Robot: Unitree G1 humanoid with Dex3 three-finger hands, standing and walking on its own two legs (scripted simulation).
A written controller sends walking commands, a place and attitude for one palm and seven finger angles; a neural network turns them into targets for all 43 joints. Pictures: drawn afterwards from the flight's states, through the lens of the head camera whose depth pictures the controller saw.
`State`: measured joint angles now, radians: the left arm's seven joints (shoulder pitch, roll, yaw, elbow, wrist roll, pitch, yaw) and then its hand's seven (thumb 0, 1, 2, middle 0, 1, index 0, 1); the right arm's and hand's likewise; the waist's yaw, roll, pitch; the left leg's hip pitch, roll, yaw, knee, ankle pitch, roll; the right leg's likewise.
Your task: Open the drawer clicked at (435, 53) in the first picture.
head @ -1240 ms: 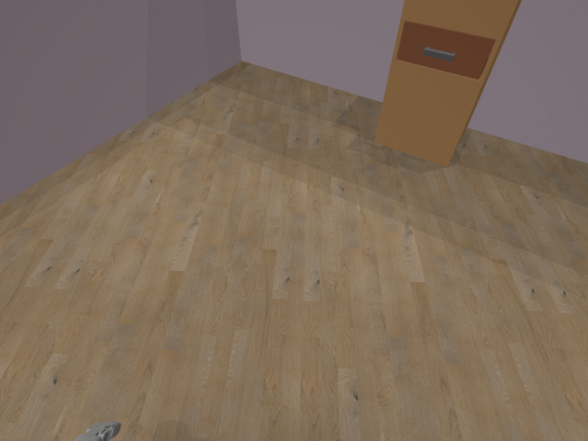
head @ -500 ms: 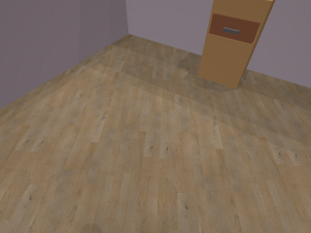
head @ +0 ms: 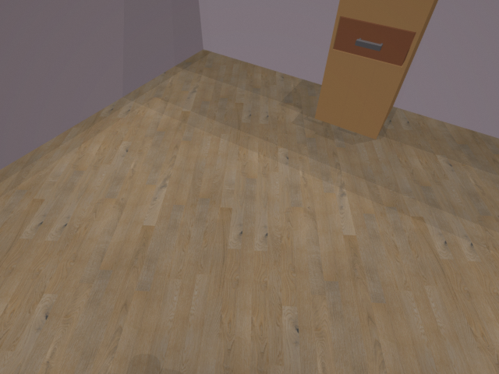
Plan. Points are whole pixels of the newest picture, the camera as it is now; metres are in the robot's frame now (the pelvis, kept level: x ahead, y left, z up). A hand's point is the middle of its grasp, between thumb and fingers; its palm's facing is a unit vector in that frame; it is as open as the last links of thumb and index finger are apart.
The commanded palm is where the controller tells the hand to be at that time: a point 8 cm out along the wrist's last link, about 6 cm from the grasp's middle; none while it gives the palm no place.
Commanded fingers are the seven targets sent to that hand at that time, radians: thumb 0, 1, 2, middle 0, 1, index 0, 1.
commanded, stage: look at it before walking up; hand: left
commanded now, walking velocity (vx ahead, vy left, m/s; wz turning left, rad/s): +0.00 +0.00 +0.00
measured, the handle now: (369, 43) +1.74 -0.56 -0.20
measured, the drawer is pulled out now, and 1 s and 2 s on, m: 0.00 0.00 0.00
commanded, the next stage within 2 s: walk to a spot facing it in 0.30 s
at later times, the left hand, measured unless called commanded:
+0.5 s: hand out of the picture +0.08 +0.25 -0.16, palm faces -0.02 -0.94 -0.33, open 7.4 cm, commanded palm none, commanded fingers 0.00 0.90 0.90 -0.20 -0.30 -0.20 -0.30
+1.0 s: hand out of the picture +0.09 +0.15 -0.17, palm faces -0.13 -0.98 -0.17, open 7.4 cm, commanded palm none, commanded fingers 0.00 0.90 0.90 -0.20 -0.30 -0.20 -0.30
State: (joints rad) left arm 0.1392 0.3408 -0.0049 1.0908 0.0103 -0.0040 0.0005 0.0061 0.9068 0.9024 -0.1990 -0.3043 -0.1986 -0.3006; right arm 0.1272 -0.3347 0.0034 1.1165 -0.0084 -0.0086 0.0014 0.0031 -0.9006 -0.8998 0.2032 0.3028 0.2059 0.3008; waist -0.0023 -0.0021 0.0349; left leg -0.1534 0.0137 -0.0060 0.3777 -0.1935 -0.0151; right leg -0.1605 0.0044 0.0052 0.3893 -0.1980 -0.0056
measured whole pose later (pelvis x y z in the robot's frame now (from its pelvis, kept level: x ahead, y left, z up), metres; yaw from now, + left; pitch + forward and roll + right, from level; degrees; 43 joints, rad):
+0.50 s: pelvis +0.01 +0.00 +0.00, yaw -1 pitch -2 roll +0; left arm 0.15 0.33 0.00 1.09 0.01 0.00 0.01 0.01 0.91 0.90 -0.20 -0.30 -0.20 -0.30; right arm 0.12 -0.32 0.01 1.11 -0.01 0.00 0.00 0.00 -0.90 -0.90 0.20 0.30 0.20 0.30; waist 0.01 0.00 0.02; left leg -0.14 0.02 0.01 0.39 -0.22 -0.02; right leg -0.15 0.01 0.02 0.40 -0.21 0.00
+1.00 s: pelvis +0.14 -0.02 -0.01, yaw -12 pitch +0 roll -1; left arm 0.48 0.13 0.02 1.10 0.03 -0.06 0.01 0.00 0.91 0.90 -0.20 -0.30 -0.20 -0.30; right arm 0.18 -0.21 -0.04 1.03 -0.02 -0.01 0.02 0.01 -0.90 -0.90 0.20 0.30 0.20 0.30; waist 0.03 0.01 0.04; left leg -0.59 0.11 0.08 1.06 -0.28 -0.04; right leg -0.03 0.06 0.05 0.37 -0.33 -0.05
